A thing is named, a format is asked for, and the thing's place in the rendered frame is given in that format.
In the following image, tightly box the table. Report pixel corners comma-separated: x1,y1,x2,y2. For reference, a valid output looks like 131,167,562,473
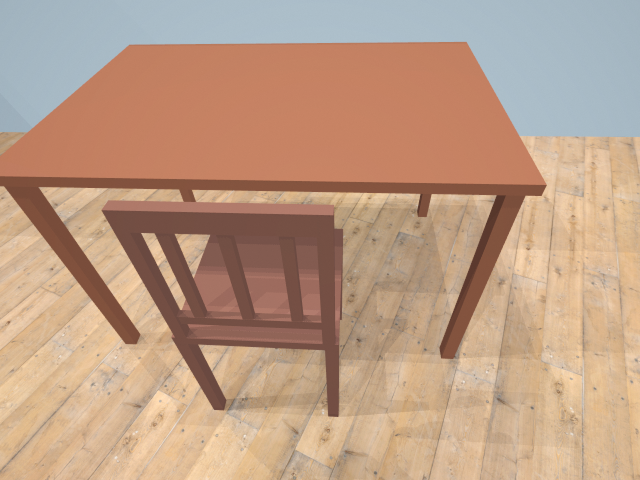
0,42,547,359

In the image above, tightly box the chair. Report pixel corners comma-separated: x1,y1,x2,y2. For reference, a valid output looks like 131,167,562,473
101,200,343,417

